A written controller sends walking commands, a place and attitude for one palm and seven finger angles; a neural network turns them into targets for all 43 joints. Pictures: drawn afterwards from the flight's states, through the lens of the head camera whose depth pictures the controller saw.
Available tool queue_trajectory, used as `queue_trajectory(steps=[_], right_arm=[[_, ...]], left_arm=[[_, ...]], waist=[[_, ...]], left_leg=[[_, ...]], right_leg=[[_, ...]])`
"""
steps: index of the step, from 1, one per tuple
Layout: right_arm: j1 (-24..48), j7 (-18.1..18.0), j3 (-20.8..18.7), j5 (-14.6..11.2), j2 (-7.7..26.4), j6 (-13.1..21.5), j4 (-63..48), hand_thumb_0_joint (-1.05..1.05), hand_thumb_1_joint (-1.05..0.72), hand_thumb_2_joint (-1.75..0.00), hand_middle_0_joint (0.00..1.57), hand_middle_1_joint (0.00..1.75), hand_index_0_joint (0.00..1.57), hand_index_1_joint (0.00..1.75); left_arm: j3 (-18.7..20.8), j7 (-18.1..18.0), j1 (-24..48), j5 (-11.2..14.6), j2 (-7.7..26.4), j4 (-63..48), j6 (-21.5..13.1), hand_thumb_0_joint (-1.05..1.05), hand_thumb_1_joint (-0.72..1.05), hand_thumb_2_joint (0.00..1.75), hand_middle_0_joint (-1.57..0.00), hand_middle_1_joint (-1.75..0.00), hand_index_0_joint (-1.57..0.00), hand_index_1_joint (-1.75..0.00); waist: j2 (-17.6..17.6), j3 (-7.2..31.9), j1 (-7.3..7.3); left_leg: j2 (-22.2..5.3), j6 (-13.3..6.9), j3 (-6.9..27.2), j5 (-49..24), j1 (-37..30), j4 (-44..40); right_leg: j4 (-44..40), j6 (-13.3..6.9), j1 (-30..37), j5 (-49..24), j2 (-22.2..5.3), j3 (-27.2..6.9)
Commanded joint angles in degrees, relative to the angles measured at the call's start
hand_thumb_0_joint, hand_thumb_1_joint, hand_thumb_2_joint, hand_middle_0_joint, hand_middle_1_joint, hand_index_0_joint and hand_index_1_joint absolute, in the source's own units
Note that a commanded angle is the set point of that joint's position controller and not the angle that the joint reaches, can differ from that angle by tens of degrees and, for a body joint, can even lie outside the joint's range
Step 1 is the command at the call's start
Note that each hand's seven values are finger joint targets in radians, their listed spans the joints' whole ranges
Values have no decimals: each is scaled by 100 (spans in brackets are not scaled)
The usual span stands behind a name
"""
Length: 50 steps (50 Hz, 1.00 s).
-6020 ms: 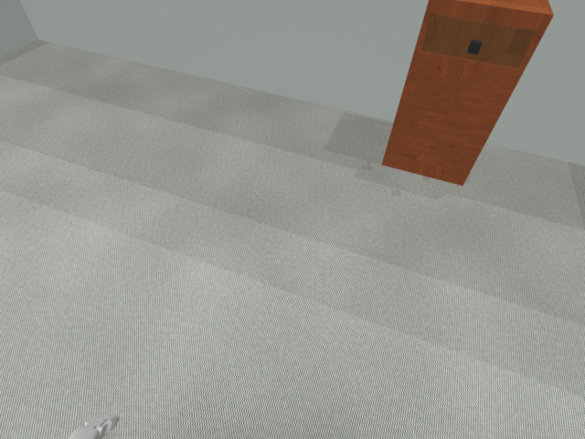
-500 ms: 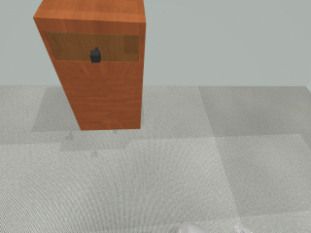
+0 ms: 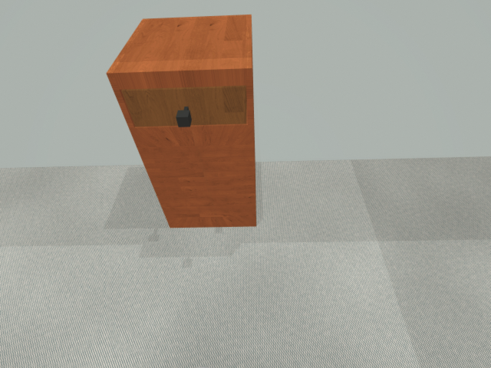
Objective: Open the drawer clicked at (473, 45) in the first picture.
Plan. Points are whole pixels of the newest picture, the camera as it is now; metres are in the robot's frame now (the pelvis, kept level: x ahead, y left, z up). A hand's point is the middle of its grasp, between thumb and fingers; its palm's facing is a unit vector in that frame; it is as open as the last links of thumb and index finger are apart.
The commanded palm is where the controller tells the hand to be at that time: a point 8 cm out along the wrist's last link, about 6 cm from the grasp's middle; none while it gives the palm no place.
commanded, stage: take the last steps up to it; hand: left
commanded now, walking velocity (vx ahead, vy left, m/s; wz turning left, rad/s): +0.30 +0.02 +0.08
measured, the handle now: (184, 115) +0.85 +0.23 -0.07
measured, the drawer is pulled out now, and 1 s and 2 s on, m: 0.00 0.00 0.00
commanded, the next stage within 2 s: come to a stop and stand still in 0.98 s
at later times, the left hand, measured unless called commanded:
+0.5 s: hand out of the picture +0.05 +0.25 -0.18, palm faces +0.08 -0.99 -0.14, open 7.4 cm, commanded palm none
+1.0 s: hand (174, 265) +0.37 +0.20 -0.17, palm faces +0.04 -0.98 -0.22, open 7.2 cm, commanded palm none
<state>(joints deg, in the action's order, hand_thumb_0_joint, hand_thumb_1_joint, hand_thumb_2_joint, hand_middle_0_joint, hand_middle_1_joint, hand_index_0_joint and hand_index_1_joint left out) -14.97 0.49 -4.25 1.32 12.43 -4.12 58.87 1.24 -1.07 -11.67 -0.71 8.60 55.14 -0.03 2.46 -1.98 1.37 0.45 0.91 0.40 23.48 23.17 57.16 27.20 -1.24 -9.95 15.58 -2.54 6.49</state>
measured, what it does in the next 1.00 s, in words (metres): walks ahead: left foot, then right foot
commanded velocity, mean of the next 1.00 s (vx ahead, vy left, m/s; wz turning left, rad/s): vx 0.27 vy -0.04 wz -0.02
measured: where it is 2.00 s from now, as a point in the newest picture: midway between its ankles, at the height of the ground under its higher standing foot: (251, 362)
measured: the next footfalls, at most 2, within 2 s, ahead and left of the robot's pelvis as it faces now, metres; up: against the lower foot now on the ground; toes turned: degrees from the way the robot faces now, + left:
left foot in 0.30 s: +0.08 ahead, +0.17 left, +0.00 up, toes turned +10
right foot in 0.82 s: +0.37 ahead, -0.10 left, +0.00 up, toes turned -5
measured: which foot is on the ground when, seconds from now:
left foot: up 0.00-0.28, down 0.30-0.84, up 0.86-1.00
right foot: down 0.00-0.30, up 0.32-0.80, down 0.82-1.00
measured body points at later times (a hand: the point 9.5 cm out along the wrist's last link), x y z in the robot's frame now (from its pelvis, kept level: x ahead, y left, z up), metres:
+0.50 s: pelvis +0.09 +0.08 +0.00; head +0.09 +0.10 +0.45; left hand +0.05 +0.30 -0.17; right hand +0.10 -0.16 -0.14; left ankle +0.04 +0.16 -0.74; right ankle +0.09 -0.06 -0.66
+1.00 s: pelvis +0.28 +0.01 -0.01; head +0.31 +0.00 +0.44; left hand +0.37 +0.25 -0.15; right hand +0.25 -0.21 -0.17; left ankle +0.23 +0.15 -0.65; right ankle +0.33 -0.06 -0.74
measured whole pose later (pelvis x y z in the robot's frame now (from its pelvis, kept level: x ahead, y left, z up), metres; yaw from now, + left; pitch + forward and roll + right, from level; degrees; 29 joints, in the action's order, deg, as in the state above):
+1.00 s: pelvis +0.28 +0.01 -0.01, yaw +1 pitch -2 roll +0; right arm -18.8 -1.2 -3.3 0.8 8.5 0.3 63.3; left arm 3.2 -1.3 -8.4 -0.2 9.1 59.7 -3.6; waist 1.7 -4.9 2.4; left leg -6.5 -0.1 -2.2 22.0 24.7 68.6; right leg 29.7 -4.7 -16.0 12.2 -0.1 10.4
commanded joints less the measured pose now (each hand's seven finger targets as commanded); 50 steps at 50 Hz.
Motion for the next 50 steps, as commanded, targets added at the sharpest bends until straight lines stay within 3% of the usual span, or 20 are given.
queue_trajectory(steps=[1, 8, 11, 13, 14, 15, 16, 17, 20, 23, 31, 36, 38, 39, 40, 41, 42, 44, 46, 50], right_arm=[[83, 98, -88, 62, 325, 226, -347, 0, -90, -90, 20, 30, 20, 30], [593, 129, 7, 18, 103, 366, -454, 0, -90, -90, 20, 30, 20, 30], [348, 113, 51, -6, 44, 456, -354, 0, -90, -90, 20, 30, 20, 30], [-276, 54, 57, -18, 123, 551, -94, 0, -90, -90, 20, 30, 20, 30], [-742, -4, -3, -34, 397, 601, 68, 0, -90, -90, 20, 30, 20, 30], [-1266, -60, -112, 17, 833, 648, 206, 0, -90, -90, 20, 30, 20, 30], [-1702, -105, -170, 37, 1183, 620, 263, 0, -90, -90, 20, 30, 20, 30], [-1477, -119, -141, 45, 1136, 593, 230, 0, -90, -90, 20, 30, 20, 30], [-795, -182, 66, 14, 495, 700, 115, 0, -90, -90, 20, 30, 20, 30], [-830, -219, 110, -23, 298, 822, 167, 0, -90, -90, 20, 30, 20, 30], [-1418, -272, 144, -6, 152, 867, 473, 0, -90, -90, 20, 30, 20, 30], [-1592, -277, 93, 58, 267, 818, 621, 0, -90, -90, 20, 30, 20, 30], [-1488, -283, 62, 33, 405, 799, 615, 0, -90, -90, 20, 30, 20, 30], [-1404, -268, 41, 1, 429, 792, 624, 0, -90, -90, 20, 30, 20, 30], [-1346, -225, 47, -58, 356, 806, 575, 0, -90, -90, 20, 30, 20, 30], [-1622, -170, 92, -142, 18, 824, 445, 0, -90, -90, 20, 30, 20, 30], [-1440, -197, 117, -175, 11, 794, 297, 0, -90, -90, 20, 30, 20, 30], [-822, -155, 55, -140, -84, 716, 242, 0, -90, -90, 20, 30, 20, 30], [-791, -138, 102, -40, -249, 599, 254, 0, -90, -90, 20, 30, 20, 30], [-1168, -93, 123, 17, -452, 388, 307, 0, -90, -90, 20, 30, 20, 30]], left_arm=[[269, -57, -464, -48, 970, -106, -248, 0, 90, 90, -20, -30, -20, -30], [273, 8, -1196, -122, 1057, 389, -300, 0, 90, 90, -20, -30, -20, -30], [292, 24, -1162, -113, 1109, 505, -266, 0, 90, 90, -20, -30, -20, -30], [290, 37, -993, -45, 1042, 570, -228, 0, 90, 90, -20, -30, -20, -30], [244, 63, -974, -30, 835, 555, -209, 0, 90, 90, -20, -30, -20, -30], [175, 96, -937, -6, 474, 431, -192, 0, 90, 90, -20, -30, -20, -30], [140, 94, -572, -43, 422, 212, -195, 0, 90, 90, -20, -30, -20, -30], [182, 96, -344, -86, 513, 158, -181, 0, 90, 90, -20, -30, -20, -30], [219, 194, -407, -102, 469, 437, -157, 0, 90, 90, -20, -30, -20, -30], [206, 215, -715, -91, 303, 572, -108, 0, 90, 90, -20, -30, -20, -30], [207, 233, 358, -56, 270, 152, -34, 0, 90, 90, -20, -30, -20, -30], [189, 239, 934, -24, 264, -71, -122, 0, 90, 90, -20, -30, -20, -30], [224, 215, 295, -26, 371, 99, -193, 0, 90, 90, -20, -30, -20, -30], [268, 189, -401, -40, 525, 335, -249, 0, 90, 90, -20, -30, -20, -30], [369, 152, -1243, -86, 835, 594, -332, 0, 90, 90, -20, -30, -20, -30], [538, 74, -1928, -112, 1464, 754, -401, 0, 90, 90, -20, -30, -20, -30], [537, 58, -2052, 26, 1721, 812, -382, 0, 90, 90, -20, -30, -20, -30], [426, -3, -941, 34, 1206, 550, -335, 0, 90, 90, -20, -30, -20, -30], [284, -18, -280, 10, 850, 398, -363, 0, 90, 90, -20, -30, -20, -30], [192, -26, -19, -56, 500, 343, -393, 0, 90, 90, -20, -30, -20, -30]], waist=[[-985, -310, -221], [-1274, -429, -483], [-1260, -299, -349], [-824, -91, -23], [84, 92, 180], [1410, 223, 403], [1628, -3, 562], [1044, -305, 478], [532, -772, 150], [364, -606, -70], [418, -898, 20], [453, -873, 152], [448, -448, -156], [258, -10, -467], [-53, 557, -840], [-1485, 1458, -988], [-1489, 1723, -869], [-581, 596, -639], [-249, 25, -189], [-781, -153, 221]], left_leg=[[-433, 129, -44, -563, 864, 424], [-495, 89, -503, -266, 361, -1443], [-359, 22, -740, -299, -450, -2260], [-242, 49, -963, -881, -1774, -3144], [-512, -1, -570, -536, -2608, -3409], [-1744, -401, 1155, 431, -3086, -4102], [-2517, -834, 2166, 902, -2886, -4810], [-2624, -990, 2137, 1176, -2413, -4950], [-2079, -845, 1156, -15, -1660, -4987], [-1701, -790, 264, -1788, -1849, -4828], [-1720, -896, -147, -3249, -2269, -4667], [-1798, -824, -331, -4212, -2382, -4228], [-1724, -723, -484, -5464, -2440, -3380], [-1570, -547, -590, -5544, -2232, -2582], [-1330, -348, -731, -4605, -1299, -1391], [-424, -87, -1018, -1125, 103, 591], [-110, -116, -370, 1134, 518, 1914], [-651, -206, -27, 314, 704, 2220], [-892, -147, 26, -158, 455, 1735], [-854, 9, -274, -522, -233, 446]], right_leg=[[-1796, -379, 93, 950, -1458, -1298], [-1881, -610, 164, 967, -1507, -1261], [-1586, -556, -112, 948, -1368, -1037], [-1018, -321, -775, 1135, -1056, -631], [-254, -126, -1341, 1167, -790, -388], [1206, 143, -2246, 1286, -230, 155], [2358, 174, -2802, 1759, -18, 115], [2957, 80, -2883, 1629, -249, -235], [3611, 107, -2748, 518, -548, -470], [3601, 242, -2608, -125, -491, -346], [2606, 293, -3087, -628, -508, -210], [1227, 35, -2254, -332, -222, 51], [797, -115, -1257, -259, 88, 253], [408, -158, -262, -673, 232, 331], [300, -327, 1245, -1155, -148, -141], [29, -961, 2665, -2210, -1767, -2258], [-500, -1391, 2578, -3085, -2430, -3190], [-1019, -1246, 1010, -1580, -2085, -2429], [-1246, -947, -343, -1209, -1760, -1629], [-1649, -744, -1443, -867, -1231, -651]])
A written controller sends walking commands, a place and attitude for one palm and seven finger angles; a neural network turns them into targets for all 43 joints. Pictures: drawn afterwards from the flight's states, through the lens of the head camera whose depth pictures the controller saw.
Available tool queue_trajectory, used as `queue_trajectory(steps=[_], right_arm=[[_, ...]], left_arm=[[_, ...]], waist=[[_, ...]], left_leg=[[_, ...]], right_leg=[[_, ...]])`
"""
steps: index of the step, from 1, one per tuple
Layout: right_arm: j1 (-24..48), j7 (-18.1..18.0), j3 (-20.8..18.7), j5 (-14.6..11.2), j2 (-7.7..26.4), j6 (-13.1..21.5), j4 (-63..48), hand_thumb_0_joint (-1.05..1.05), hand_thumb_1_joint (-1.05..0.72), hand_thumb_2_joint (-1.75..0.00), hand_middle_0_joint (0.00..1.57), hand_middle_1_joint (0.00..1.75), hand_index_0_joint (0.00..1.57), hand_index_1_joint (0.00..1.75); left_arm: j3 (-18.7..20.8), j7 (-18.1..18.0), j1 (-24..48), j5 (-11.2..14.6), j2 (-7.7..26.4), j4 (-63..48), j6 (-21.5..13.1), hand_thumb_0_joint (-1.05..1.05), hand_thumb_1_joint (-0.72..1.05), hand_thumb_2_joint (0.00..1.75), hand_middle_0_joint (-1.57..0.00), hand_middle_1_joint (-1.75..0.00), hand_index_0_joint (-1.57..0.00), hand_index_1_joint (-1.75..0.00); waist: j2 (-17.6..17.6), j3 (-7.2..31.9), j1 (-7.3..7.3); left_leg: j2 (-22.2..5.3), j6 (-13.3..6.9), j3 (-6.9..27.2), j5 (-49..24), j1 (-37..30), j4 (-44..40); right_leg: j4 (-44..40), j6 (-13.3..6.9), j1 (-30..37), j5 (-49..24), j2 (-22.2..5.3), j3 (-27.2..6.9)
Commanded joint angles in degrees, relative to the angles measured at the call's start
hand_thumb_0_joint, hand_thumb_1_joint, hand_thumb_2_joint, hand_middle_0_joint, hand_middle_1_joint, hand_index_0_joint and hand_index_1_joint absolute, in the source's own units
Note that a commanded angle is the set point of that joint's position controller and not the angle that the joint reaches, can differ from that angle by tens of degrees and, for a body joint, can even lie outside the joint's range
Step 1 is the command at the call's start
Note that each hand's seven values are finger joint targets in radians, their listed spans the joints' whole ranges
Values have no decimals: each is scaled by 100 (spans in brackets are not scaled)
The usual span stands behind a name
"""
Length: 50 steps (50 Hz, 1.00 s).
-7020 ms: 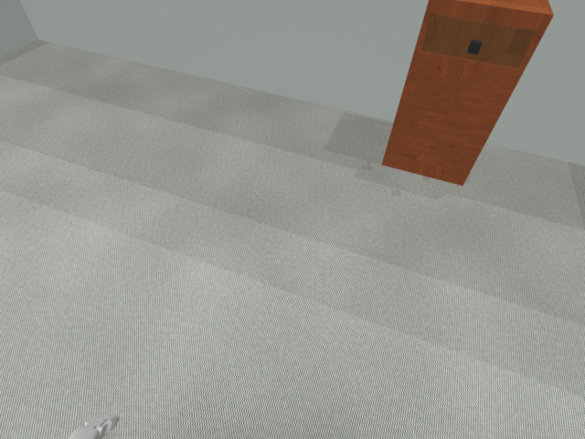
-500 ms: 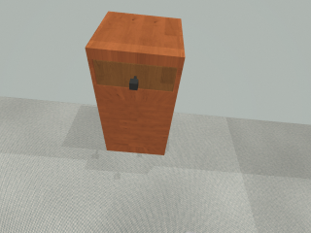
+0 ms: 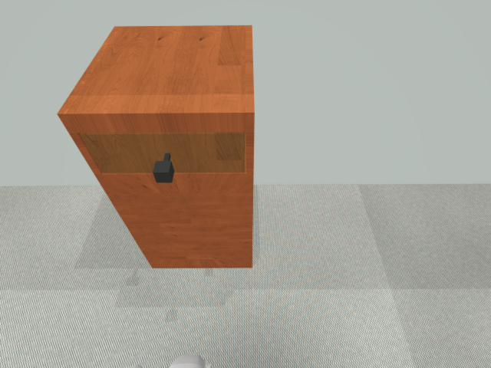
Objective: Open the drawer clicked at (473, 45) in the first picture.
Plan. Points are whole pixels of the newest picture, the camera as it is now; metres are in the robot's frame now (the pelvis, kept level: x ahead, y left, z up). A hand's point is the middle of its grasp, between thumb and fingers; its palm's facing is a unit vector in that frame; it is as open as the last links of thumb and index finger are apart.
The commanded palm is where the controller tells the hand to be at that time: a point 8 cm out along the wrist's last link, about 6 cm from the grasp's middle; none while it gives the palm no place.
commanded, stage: come to a stop and stand still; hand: left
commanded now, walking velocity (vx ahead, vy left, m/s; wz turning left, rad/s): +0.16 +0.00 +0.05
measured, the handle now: (165, 166) +0.57 +0.21 -0.06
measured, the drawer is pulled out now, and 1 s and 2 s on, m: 0.00 0.00 0.00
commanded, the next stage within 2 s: none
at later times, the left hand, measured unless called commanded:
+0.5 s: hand out of the picture +0.09 +0.18 -0.17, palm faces +0.03 -0.97 -0.25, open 7.4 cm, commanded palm none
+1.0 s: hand out of the picture +0.05 +0.13 -0.13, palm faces +0.09 -0.95 -0.30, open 7.3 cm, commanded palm none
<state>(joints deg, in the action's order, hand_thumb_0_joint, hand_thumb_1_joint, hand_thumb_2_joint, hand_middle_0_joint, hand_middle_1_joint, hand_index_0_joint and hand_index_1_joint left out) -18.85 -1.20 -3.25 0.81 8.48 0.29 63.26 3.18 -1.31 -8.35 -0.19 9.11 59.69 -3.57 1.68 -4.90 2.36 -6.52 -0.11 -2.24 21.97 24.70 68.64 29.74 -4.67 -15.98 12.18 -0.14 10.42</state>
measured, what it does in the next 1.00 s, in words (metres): steps on the spot: left foot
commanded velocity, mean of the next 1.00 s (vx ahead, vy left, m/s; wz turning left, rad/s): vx -0.06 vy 0.07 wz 0.00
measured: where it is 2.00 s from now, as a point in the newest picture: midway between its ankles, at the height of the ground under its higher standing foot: outside the picture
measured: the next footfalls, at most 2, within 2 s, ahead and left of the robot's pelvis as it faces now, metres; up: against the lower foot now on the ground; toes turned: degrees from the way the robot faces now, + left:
left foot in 0.22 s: +0.16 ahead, +0.14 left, +0.00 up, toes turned +6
left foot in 1.24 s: +0.08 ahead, +0.12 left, +0.00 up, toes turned -8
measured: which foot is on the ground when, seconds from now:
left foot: up 0.00-0.20, down 0.22-0.56, up 0.58-1.00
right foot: down 0.00-1.00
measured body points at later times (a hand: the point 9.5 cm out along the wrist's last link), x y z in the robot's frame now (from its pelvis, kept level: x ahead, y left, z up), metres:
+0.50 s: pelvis +0.07 -0.01 +0.00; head +0.12 -0.03 +0.45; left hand +0.09 +0.23 -0.15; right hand +0.16 -0.23 -0.16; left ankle +0.12 +0.14 -0.73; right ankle +0.04 -0.10 -0.71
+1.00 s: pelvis +0.03 -0.06 +0.02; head +0.06 -0.11 +0.47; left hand +0.05 +0.18 -0.11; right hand +0.08 -0.31 -0.16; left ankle -0.02 +0.14 -0.65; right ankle +0.05 -0.11 -0.73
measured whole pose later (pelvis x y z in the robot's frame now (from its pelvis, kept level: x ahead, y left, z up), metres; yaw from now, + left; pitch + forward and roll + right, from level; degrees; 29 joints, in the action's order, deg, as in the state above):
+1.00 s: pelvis +0.03 -0.06 +0.02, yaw +0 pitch +0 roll +5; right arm -11.5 -0.3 -3.8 1.0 14.3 -4.7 60.5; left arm 1.9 -1.5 -15.2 -1.1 8.4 59.1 0.0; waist 1.8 -3.0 -2.2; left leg -1.5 2.9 1.8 20.3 19.4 52.7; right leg 23.0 -5.0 -12.2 11.3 -2.3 5.3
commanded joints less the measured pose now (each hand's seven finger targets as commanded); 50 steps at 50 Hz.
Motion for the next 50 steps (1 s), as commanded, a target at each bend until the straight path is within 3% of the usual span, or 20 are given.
queue_trajectory(steps=[1, 5, 8, 9, 11, 13, 14, 16, 19, 22, 24, 26, 27, 28, 29, 32, 34, 38, 42, 50], right_arm=[[-708, 90, 24, 65, -38, -72, -186, 0, -90, -90, 20, 30, 20, 30], [-12, 123, 92, 38, 46, 50, -417, 0, -90, -90, 20, 30, 20, 30], [43, 26, 187, 7, 92, 95, -302, 0, -90, -90, 20, 30, 20, 30], [-26, 18, 185, -22, 176, 119, -242, 0, -90, -90, 20, 30, 20, 30], [103, -63, 119, -27, 693, 162, -320, 0, -90, -90, 20, 30, 20, 30], [423, -120, 58, -32, 825, 22, -400, 0, -90, -90, 20, 30, 20, 30], [503, -138, 47, -41, 833, -13, -408, 0, -90, -90, 20, 30, 20, 30], [544, -172, -10, -24, 919, -81, -488, 0, -90, -90, 20, 30, 20, 30], [485, -210, -141, 9, 1107, -129, -566, 0, -90, -90, 20, 30, 20, 30], [814, -183, -215, 56, 1169, -174, -710, 0, -90, -90, 20, 30, 20, 30], [1046, -144, -235, 56, 1130, -183, -811, 0, -90, -90, 20, 30, 20, 30], [1140, -88, -224, 7, 997, -209, -846, 0, -90, -90, 20, 30, 20, 30], [1049, -35, -179, -42, 630, -222, -917, 0, -90, -90, 20, 30, 20, 30], [1205, 8, -131, -40, 467, -266, -1035, 0, -90, -90, 20, 30, 20, 30], [1099, 17, -143, -29, 528, -329, -973, 0, -90, -90, 20, 30, 20, 30], [1019, 46, -119, 9, 580, -371, -666, 0, -90, -90, 20, 30, 20, 30], [816, 77, -115, 7, 656, -346, -561, 0, -90, -90, 20, 30, 20, 30], [828, 69, -110, 34, 805, -355, -588, 0, -90, -90, 20, 30, 20, 30], [803, 76, -95, 43, 834, -384, -631, 0, -90, -90, 20, 30, 20, 30], [629, 131, -42, 30, 766, -320, -593, 0, -90, -90, 20, 30, 20, 30]], left_arm=[[9, 2, -315, -111, 499, -140, -32, 0, 90, 90, -20, -30, -20, -30], [23, 20, -608, -113, 656, 4, -16, 0, 90, 90, -20, -30, -20, -30], [-54, -22, -640, -50, 590, 93, 82, 0, 90, 90, -20, -30, -20, -30], [-93, -35, -732, -31, 524, 151, 128, 0, 90, 90, -20, -30, -20, -30], [-131, -96, -1109, 10, 333, 129, 216, 0, 90, 90, -20, -30, -20, -30], [-114, -120, -1149, -39, 399, 104, 326, 0, 90, 90, -20, -30, -20, -30], [-93, -109, -1141, -38, 459, 124, 377, 0, 90, 90, -20, -30, -20, -30], [-50, -88, -1169, -32, 539, 30, 446, 0, 90, 90, -20, -30, -20, -30], [17, -78, -1060, -53, 561, -145, 515, 0, 90, 90, -20, -30, -20, -30], [81, -77, -1050, -49, 436, -268, 527, 0, 90, 90, -20, -30, -20, -30], [77, -56, -1237, -72, 380, -237, 484, 0, 90, 90, -20, -30, -20, -30], [90, -50, -1502, -111, 475, -194, 422, 0, 90, 90, -20, -30, -20, -30], [143, -80, -1352, -184, 922, -233, 373, 0, 90, 90, -20, -30, -20, -30], [154, -80, -1223, -169, 1217, -329, 359, 0, 90, 90, -20, -30, -20, -30], [103, -77, -1094, -141, 1165, -381, 357, 0, 90, 90, -20, -30, -20, -30], [62, -91, -561, -118, 919, -414, 326, 0, 90, 90, -20, -30, -20, -30], [103, -104, -658, -97, 971, -403, 290, 0, 90, 90, -20, -30, -20, -30], [150, -146, -1123, -77, 1090, -282, 263, 0, 90, 90, -20, -30, -20, -30], [177, -169, -1189, -89, 1098, -244, 271, 0, 90, 90, -20, -30, -20, -30], [116, -63, -1044, -145, 1006, -226, 274, 0, 90, 90, -20, -30, -20, -30]], waist=[[-785, 132, 134], [-589, 279, -127], [-444, 516, -118], [-195, 613, -108], [554, 783, -292], [469, 308, -304], [903, 221, -310], [1136, 296, -285], [999, 736, -156], [830, 1086, -224], [583, 1261, -335], [-73, 1287, -509], [-1386, 1071, -426], [-1914, 780, -500], [-1291, 745, -446], [-901, 104, -275], [-619, 221, -319], [-727, 484, -554], [-770, 574, -600], [-1149, 432, -505]], left_leg=[[-170, 144, -60, -483, -364, -1000], [-7, 177, -165, -473, -355, -2491], [165, 256, -134, -1409, -1186, -3882], [103, 224, -29, -2394, -1708, -4348], [-775, -181, 571, -4858, -1996, -4368], [-840, -362, 463, -4577, -1684, -4392], [-866, -428, 555, -4759, -1603, -4511], [-1106, -688, 751, -5091, -1657, -4745], [-1480, -1109, 949, -5710, -2108, -4720], [-1398, -1134, 777, -5361, -2187, -4491], [-1133, -883, 488, -4679, -1954, -4310], [-587, -412, 247, -2838, -1349, -3750], [182, -6, -229, -904, -498, -3077], [609, 127, -94, 890, -194, -2312], [499, 122, 300, 983, -458, -1843], [425, 115, 474, 293, -42, -1109], [426, 189, 453, 41, 180, -1097], [500, 331, 548, -110, 575, -988], [466, 384, 597, -93, 562, -1076], [418, 273, 361, -140, -113, -2055]], right_leg=[[-1974, -442, -802, -338, -1449, -991], [-1681, -596, 37, -954, -1469, -1169], [-946, -292, 393, -2153, -1156, -858], [-620, -85, 220, -1979, -994, -799], [-342, 345, 185, -821, -620, -705], [-320, 414, 99, -411, -483, -667], [-84, 450, 77, -344, -463, -581], [644, 459, -48, 679, -362, -605], [1863, 461, -601, 1909, -243, -843], [2023, 471, -673, 1848, -246, -999], [1187, 500, -186, 1076, -216, -797], [-471, 538, 596, -499, -345, -929], [-965, 299, 840, -1539, -1290, -2141], [-1209, -218, 438, -2455, -2098, -2780], [-1286, -556, 16, -1996, -2211, -2538], [-1335, -414, -77, -1411, -1740, -2328], [-1242, -326, 475, -1777, -1765, -2170], [-1107, -238, 1480, -2649, -1897, -2191], [-1185, -357, 1654, -2360, -1977, -2216], [-1852, -327, 935, 261, -1615, -2231]])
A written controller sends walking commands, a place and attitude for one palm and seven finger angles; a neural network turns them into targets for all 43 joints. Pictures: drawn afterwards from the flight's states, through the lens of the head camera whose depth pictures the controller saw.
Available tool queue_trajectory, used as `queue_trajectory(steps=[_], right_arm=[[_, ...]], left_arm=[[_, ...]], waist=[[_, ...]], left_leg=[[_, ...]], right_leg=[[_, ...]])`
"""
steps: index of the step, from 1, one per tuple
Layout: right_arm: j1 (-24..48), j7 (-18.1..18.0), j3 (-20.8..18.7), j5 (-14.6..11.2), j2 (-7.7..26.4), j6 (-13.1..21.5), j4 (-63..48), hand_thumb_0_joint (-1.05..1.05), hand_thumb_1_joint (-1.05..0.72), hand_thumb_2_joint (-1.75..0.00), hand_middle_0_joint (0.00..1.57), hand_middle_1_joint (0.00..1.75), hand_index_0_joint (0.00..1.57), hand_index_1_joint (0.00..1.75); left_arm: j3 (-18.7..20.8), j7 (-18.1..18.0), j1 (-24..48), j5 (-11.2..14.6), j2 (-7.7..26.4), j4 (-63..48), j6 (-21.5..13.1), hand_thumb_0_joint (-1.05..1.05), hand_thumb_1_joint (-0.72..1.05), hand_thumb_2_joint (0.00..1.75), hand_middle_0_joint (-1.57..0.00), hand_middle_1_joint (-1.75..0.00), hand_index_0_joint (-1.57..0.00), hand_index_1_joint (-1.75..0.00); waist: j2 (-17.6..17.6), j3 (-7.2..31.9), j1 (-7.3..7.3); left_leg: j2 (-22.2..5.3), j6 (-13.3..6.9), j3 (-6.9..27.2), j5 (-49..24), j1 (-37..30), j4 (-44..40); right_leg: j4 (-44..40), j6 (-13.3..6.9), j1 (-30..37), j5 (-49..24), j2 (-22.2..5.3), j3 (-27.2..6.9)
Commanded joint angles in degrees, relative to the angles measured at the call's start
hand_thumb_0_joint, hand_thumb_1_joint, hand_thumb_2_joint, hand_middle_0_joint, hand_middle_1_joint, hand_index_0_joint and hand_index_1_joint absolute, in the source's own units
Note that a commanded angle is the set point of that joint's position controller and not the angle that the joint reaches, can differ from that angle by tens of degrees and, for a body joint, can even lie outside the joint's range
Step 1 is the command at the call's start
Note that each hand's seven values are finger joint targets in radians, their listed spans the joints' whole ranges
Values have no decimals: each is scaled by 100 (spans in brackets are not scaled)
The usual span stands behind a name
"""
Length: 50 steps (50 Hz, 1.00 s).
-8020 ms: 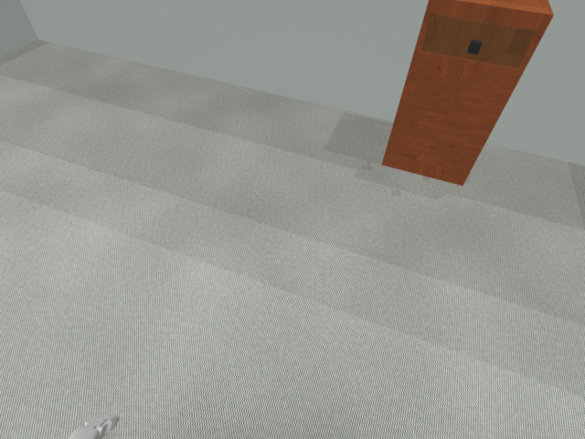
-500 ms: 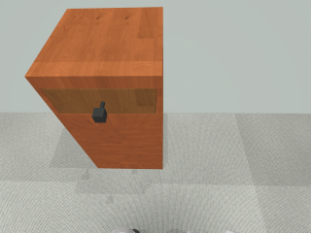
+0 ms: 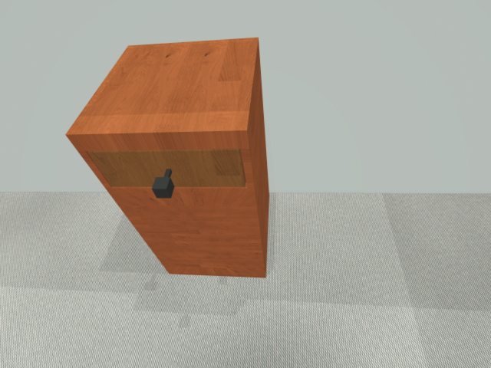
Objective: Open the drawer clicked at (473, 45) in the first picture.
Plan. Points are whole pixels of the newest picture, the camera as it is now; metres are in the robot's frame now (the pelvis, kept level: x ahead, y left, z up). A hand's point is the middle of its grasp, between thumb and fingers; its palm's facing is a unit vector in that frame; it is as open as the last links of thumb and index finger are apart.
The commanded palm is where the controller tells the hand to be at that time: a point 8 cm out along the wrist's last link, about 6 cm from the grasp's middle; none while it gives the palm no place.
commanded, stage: come to a stop and stand still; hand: left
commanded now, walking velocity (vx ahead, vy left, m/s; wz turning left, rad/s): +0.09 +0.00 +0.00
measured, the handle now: (165, 181) +0.53 +0.27 -0.08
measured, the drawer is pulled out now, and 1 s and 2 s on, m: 0.00 0.00 0.00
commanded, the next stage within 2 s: look again from close up in 1.88 s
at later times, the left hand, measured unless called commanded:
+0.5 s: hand out of the picture -0.01 +0.22 -0.19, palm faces +0.04 -0.99 -0.12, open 7.4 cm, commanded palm none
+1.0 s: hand out of the picture +0.04 +0.25 -0.19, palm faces +0.01 -0.98 -0.17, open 7.3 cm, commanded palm none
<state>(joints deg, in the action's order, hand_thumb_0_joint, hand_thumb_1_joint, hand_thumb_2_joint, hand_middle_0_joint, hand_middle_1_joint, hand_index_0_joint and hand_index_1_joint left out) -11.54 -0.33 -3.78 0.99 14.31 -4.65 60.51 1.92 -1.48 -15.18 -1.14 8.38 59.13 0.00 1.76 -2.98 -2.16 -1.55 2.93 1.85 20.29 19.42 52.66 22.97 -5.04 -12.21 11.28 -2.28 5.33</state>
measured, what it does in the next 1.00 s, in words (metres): steps on the spot: left foot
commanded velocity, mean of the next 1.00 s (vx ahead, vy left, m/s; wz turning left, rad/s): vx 0.00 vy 0.00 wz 0.00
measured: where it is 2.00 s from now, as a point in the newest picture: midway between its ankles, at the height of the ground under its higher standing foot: outside the picture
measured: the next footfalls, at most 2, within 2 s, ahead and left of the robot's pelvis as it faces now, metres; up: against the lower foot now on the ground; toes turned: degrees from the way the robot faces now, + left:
left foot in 0.24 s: +0.05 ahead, +0.18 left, +0.00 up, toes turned -8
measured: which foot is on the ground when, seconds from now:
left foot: up 0.00-0.22, down 0.24-1.00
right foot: down 0.00-1.00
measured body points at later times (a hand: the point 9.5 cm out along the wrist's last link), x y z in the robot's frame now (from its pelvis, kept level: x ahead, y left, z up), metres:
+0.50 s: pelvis +0.01 +0.07 -0.01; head +0.01 +0.08 +0.44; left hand -0.01 +0.27 -0.18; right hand -0.01 -0.15 -0.16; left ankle -0.04 +0.18 -0.75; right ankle +0.02 -0.05 -0.75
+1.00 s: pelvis +0.04 +0.08 -0.01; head +0.06 +0.09 +0.44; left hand +0.04 +0.30 -0.18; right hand +0.01 -0.12 -0.17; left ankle -0.04 +0.18 -0.75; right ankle +0.02 -0.05 -0.75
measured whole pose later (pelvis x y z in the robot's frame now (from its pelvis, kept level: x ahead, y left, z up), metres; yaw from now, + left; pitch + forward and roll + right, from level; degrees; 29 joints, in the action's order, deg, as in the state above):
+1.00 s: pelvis +0.04 +0.08 -0.01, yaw -2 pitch +0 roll -1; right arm -18.1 -3.3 0.4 0.2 6.0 1.4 65.7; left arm 0.5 -2.3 -15.1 -0.2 7.8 66.7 0.3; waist 0.0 -2.0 0.0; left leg 0.4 -1.4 -2.1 18.9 2.9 22.1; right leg 24.1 1.5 -9.2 14.4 -2.3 3.4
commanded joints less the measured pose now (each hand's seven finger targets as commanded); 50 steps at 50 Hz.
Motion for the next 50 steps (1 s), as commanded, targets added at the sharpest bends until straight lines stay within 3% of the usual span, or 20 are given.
queue_trajectory(steps=[1, 4, 6, 9, 10, 11, 12, 13, 14, 15, 16, 18, 19, 23, 29, 43, 50], right_arm=[[-117, 47, 23, 11, 166, 192, -311, 0, -90, -90, 20, 30, 20, 30], [-79, 38, 75, -18, 76, 274, -311, 0, -90, -90, 20, 30, 20, 30], [-269, 10, 123, -28, -6, 335, -237, 0, -90, -90, 20, 30, 20, 30], [-807, -50, 190, -45, -90, 428, 55, 0, -90, -90, 20, 30, 20, 30], [-881, -80, 193, -21, 4, 482, 94, 0, -90, -90, 20, 30, 20, 30], [-800, -108, 186, 13, 148, 511, 67, 0, -90, -90, 20, 30, 20, 30], [-627, -129, 197, 18, 280, 502, 9, 0, -90, -90, 20, 30, 20, 30], [-497, -145, 215, 27, 306, 496, -50, 0, -90, -90, 20, 30, 20, 30], [-422, -149, 218, 19, 267, 493, -25, 0, -90, -90, 20, 30, 20, 30], [-382, -150, 252, 6, 136, 524, 66, 0, -90, -90, 20, 30, 20, 30], [-431, -164, 282, -8, 57, 532, 92, 0, -90, -90, 20, 30, 20, 30], [-526, -194, 330, -26, -23, 559, 137, 0, -90, -90, 20, 30, 20, 30], [-610, -200, 338, -38, -46, 559, 172, 0, -90, -90, 20, 30, 20, 30], [-883, -228, 358, -45, -84, 608, 266, 0, -90, -90, 20, 30, 20, 30], [-1072, -255, 360, -59, -125, 629, 357, 0, -90, -90, 20, 30, 20, 30], [-1309, -310, 343, -57, -240, 663, 498, 0, -90, -90, 20, 30, 20, 30], [-1263, -318, 329, -60, -239, 659, 502, 0, -90, -90, 20, 30, 20, 30]], left_arm=[[238, -26, -335, -50, 1099, -162, -80, 0, 90, 90, -20, -30, -20, -30], [235, -5, -311, -70, 1086, -65, -78, 0, 90, 90, -20, -30, -20, -30], [232, -7, -252, -61, 1080, 6, -69, 0, 90, 90, -20, -30, -20, -30], [172, -7, -112, 15, 924, 132, -25, 0, 90, 90, -20, -30, -20, -30], [120, -9, -193, 48, 714, 155, -18, 0, 90, 90, -20, -30, -20, -30], [70, 3, -309, 72, 537, 192, -17, 0, 90, 90, -20, -30, -20, -30], [40, 13, -354, 59, 437, 233, -16, 0, 90, 90, -20, -30, -20, -30], [21, 21, -450, 38, 356, 266, -40, 0, 90, 90, -20, -30, -20, -30], [32, 24, -455, 18, 415, 311, -27, 0, 90, 90, -20, -30, -20, -30], [27, 20, -376, 9, 452, 414, -6, 0, 90, 90, -20, -30, -20, -30], [12, 18, -413, 17, 481, 439, -12, 0, 90, 90, -20, -30, -20, -30], [-28, 17, -512, 37, 495, 535, -48, 0, 90, 90, -20, -30, -20, -30], [-41, 9, -519, 41, 516, 568, -51, 0, 90, 90, -20, -30, -20, -30], [-79, -14, -481, 66, 452, 641, -85, 0, 90, 90, -20, -30, -20, -30], [-95, -45, -433, 71, 375, 678, -53, 0, 90, 90, -20, -30, -20, -30], [-82, -102, -482, 82, 301, 660, -45, 0, 90, 90, -20, -30, -20, -30], [-69, -113, -484, 80, 333, 636, -48, 0, 90, 90, -20, -30, -20, -30]], waist=[[-1157, 217, -34], [-1348, 74, -47], [-1141, 119, 31], [-761, 123, 273], [-268, 70, 258], [304, -33, 165], [400, -191, 71], [104, -230, -28], [52, -241, -68], [528, -311, -26], [695, -370, -37], [593, -285, -31], [383, -246, -3], [140, 10, 80], [16, -129, 101], [-43, -13, 161], [-15, 19, 171]], left_leg=[[-74, -50, -107, 35, 303, -634], [-55, -121, -245, 224, -53, -1296], [-18, -175, -301, 81, -409, -1857], [-25, -230, -341, -726, -1559, -3114], [-291, -311, -16, -618, -1551, -3419], [-732, -487, 529, -208, -1096, -3768], [-991, -610, 765, 344, -460, -4077], [-978, -640, 718, 530, -73, -4100], [-821, -561, 618, 638, 112, -4025], [-705, -502, 513, 491, 74, -4168], [-655, -482, 462, 316, 58, -4190], [-550, -449, 286, -394, -174, -3911], [-536, -430, 257, -606, -332, -3823], [-513, -400, 148, -1403, -712, -3598], [-548, -412, 186, -1604, -710, -3646], [-513, -422, 38, -2998, -1172, -3362], [-499, -419, -11, -3150, -1292, -3310]], right_leg=[[-1261, -280, 441, 683, -1359, -1673], [-1400, -338, 121, 1068, -1336, -1715], [-1319, -313, 0, 979, -1246, -1598], [-899, 87, -760, 1367, -809, -1158], [-573, 205, -912, 1246, -564, -1017], [-329, 323, -741, 885, -298, -771], [-170, 398, -330, 533, -191, -471], [-140, 430, -3, 232, -172, -430], [-155, 441, 143, 283, -166, -461], [-113, 449, 252, 104, -223, -432], [-129, 455, 330, -53, -246, -441], [-255, 438, 419, -357, -321, -526], [-302, 439, 394, -364, -337, -537], [-290, 424, 483, -721, -405, -513], [-201, 453, 503, -709, -368, -447], [44, 439, 539, -1343, -365, -423], [61, 434, 576, -1484, -376, -424]])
